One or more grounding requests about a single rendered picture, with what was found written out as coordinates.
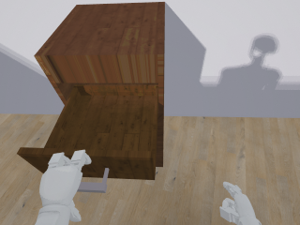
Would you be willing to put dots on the left robot forearm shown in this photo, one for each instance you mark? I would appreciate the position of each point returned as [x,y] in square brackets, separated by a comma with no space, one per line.
[53,214]

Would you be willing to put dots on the robot right hand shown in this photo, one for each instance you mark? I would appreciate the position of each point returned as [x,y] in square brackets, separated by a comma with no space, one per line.
[240,207]

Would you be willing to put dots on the robot left hand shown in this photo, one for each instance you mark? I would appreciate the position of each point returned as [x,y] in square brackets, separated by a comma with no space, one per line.
[59,184]

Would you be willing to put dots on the handle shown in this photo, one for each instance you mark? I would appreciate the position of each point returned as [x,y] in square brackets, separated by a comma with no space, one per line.
[95,187]

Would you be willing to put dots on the right robot forearm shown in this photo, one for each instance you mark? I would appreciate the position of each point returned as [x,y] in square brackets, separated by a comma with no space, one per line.
[248,220]

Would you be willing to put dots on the drawer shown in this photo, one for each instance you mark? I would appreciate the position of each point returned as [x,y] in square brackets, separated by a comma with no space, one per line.
[116,125]

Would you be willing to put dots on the cabinet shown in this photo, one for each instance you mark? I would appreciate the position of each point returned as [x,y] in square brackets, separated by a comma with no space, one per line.
[109,44]

